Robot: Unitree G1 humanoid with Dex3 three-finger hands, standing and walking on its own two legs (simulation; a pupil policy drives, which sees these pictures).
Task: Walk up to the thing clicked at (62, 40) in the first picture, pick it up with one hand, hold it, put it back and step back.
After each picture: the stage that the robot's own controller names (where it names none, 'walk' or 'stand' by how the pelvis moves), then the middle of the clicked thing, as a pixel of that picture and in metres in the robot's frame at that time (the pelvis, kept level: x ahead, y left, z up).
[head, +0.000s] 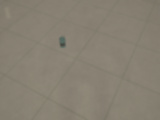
stand; (62, 42) +1.29 +0.27 -0.72
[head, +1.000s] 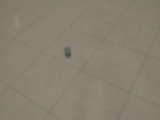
walk; (67, 52) +1.17 +0.30 -0.72
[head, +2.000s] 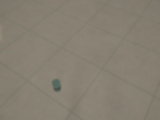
walk; (56, 85) +0.70 +0.28 -0.71
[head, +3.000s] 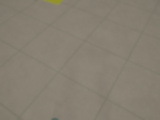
walk; out of the picture +0.39 +0.20 -0.70
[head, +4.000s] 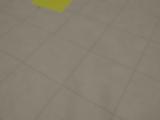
stand; out of the picture +0.27 +0.18 -0.72
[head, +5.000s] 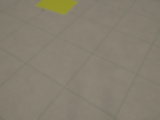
stand; out of the picture +0.27 +0.17 -0.73
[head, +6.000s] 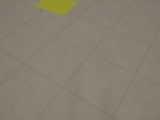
stand; out of the picture +0.27 +0.18 -0.73
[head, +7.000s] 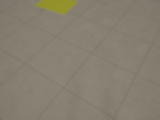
stand; out of the picture +0.26 +0.18 -0.73
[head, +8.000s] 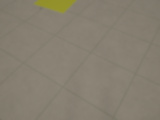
go down; out of the picture +0.26 +0.18 -0.73
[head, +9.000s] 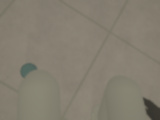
go down; (30, 73) +0.34 +0.22 -0.31
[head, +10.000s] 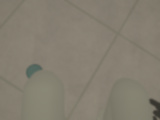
approach; (36, 74) +0.33 +0.22 -0.30
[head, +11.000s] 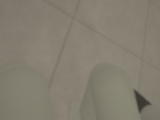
close in; out of the picture +0.31 +0.25 -0.21
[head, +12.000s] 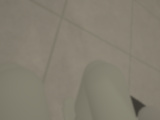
close; out of the picture +0.34 +0.26 -0.21
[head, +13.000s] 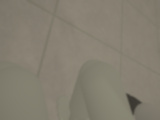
lift; out of the picture +0.33 +0.26 -0.21
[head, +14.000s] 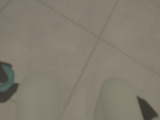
lift; (2, 83) +0.27 +0.27 -0.10
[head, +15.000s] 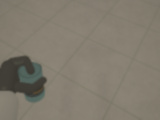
lift; (32, 82) +0.32 +0.18 +0.04
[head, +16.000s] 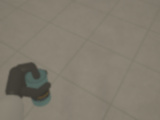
hold; (39, 88) +0.32 +0.17 +0.00
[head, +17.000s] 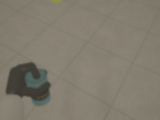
hold; (38, 87) +0.32 +0.17 +0.00
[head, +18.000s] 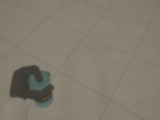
crouch; (41, 89) +0.32 +0.16 -0.02
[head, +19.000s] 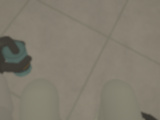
lower; (18, 60) +0.39 +0.22 -0.10
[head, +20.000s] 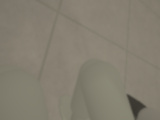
lower; out of the picture +0.36 +0.29 -0.21
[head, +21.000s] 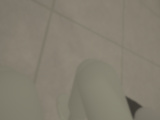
lower; out of the picture +0.36 +0.29 -0.21
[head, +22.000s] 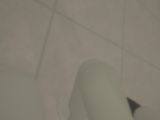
lower; out of the picture +0.35 +0.29 -0.22
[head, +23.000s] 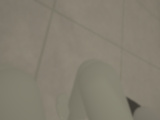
lower; out of the picture +0.35 +0.29 -0.22
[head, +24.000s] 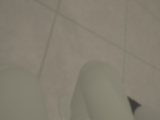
open; out of the picture +0.34 +0.27 -0.22
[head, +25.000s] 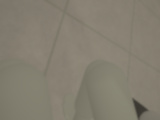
rise; out of the picture +0.32 +0.26 -0.22
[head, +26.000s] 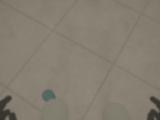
walk; (49, 97) +0.34 +0.21 -0.50
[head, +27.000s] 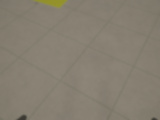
stand; out of the picture +0.30 +0.18 -0.66
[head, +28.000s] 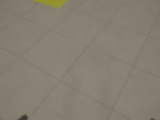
stand; out of the picture +0.30 +0.19 -0.67
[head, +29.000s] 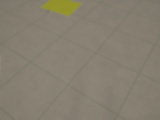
stand; out of the picture +0.32 +0.17 -0.72
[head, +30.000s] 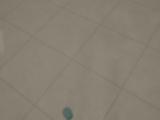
walk; (68, 113) +0.36 +0.18 -0.70
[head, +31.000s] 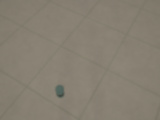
walk; (60, 91) +0.56 +0.16 -0.70
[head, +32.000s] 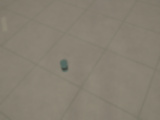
stand; (64, 66) +0.88 +0.25 -0.70
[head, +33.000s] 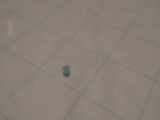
stand; (66, 71) +0.90 +0.19 -0.72
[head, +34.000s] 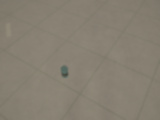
stand; (64, 71) +0.91 +0.20 -0.73
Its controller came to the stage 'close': yes
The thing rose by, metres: 0.71
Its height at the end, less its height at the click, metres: +0.00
